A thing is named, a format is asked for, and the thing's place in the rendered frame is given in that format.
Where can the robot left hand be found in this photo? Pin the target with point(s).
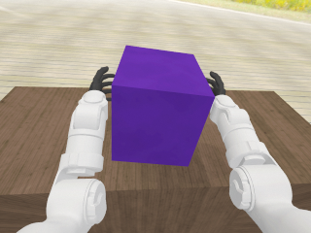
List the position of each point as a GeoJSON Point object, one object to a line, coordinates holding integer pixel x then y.
{"type": "Point", "coordinates": [98, 84]}

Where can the robot left forearm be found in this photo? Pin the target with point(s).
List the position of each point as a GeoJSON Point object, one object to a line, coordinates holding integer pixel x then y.
{"type": "Point", "coordinates": [83, 155]}

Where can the robot right hand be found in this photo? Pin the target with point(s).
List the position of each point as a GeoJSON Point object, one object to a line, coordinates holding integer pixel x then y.
{"type": "Point", "coordinates": [218, 85]}

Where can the left robot upper arm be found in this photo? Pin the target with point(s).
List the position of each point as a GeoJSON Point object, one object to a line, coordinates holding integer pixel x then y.
{"type": "Point", "coordinates": [74, 206]}

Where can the right robot upper arm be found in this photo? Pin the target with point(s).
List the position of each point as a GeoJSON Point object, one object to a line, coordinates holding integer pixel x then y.
{"type": "Point", "coordinates": [264, 193]}

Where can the robot right forearm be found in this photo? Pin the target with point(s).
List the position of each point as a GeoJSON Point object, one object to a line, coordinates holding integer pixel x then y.
{"type": "Point", "coordinates": [241, 141]}

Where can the pedestal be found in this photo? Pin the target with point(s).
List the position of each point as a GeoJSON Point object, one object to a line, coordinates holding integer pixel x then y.
{"type": "Point", "coordinates": [142, 197]}

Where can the carton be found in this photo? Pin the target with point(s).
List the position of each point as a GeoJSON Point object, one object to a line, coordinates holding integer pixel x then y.
{"type": "Point", "coordinates": [160, 100]}

